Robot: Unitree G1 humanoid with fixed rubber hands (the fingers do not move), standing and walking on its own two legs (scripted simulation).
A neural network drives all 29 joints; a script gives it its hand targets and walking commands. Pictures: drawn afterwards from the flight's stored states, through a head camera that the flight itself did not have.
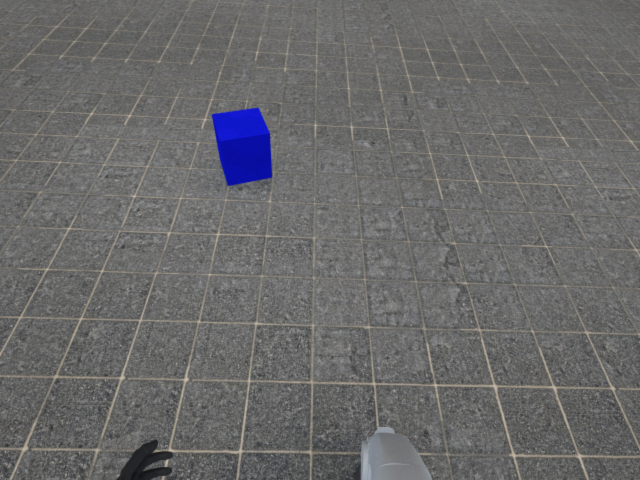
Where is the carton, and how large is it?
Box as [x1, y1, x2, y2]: [212, 108, 271, 185]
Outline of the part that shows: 258,108 212,114 219,156 228,185 271,177 269,132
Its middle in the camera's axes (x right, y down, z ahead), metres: -0.36 -0.42 +1.77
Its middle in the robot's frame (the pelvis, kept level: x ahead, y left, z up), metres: +1.53 +0.21 -0.66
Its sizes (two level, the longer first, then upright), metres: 0.210 0.200 0.250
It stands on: the floor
